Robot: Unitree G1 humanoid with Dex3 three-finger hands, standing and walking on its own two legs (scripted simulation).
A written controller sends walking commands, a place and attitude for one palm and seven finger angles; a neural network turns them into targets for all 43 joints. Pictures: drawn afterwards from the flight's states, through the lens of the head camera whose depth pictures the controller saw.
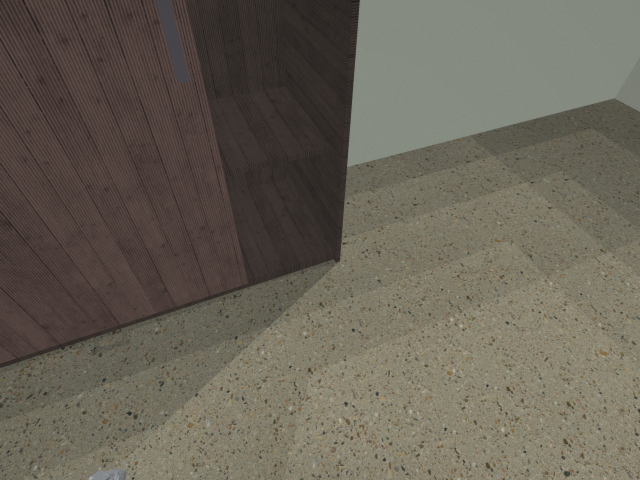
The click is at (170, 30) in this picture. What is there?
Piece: wardrobe's sliding door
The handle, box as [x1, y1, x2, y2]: [155, 0, 189, 82]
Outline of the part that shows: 155,0 176,78 178,82 188,81 189,79 169,0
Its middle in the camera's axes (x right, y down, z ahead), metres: -0.30 -0.42 +0.73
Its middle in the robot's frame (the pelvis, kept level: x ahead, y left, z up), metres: +0.84 +0.34 +0.21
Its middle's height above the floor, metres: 0.98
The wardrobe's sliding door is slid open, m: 0.36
